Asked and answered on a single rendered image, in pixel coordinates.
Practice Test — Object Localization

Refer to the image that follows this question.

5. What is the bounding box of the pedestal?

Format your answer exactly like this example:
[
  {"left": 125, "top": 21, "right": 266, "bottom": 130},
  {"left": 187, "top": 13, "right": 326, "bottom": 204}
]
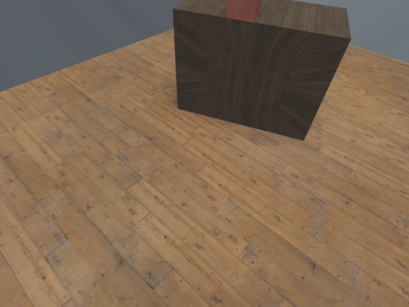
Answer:
[{"left": 173, "top": 0, "right": 351, "bottom": 141}]

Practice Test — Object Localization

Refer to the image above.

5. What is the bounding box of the carton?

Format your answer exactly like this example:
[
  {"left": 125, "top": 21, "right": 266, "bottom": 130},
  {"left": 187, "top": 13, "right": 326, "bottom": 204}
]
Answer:
[{"left": 226, "top": 0, "right": 262, "bottom": 22}]

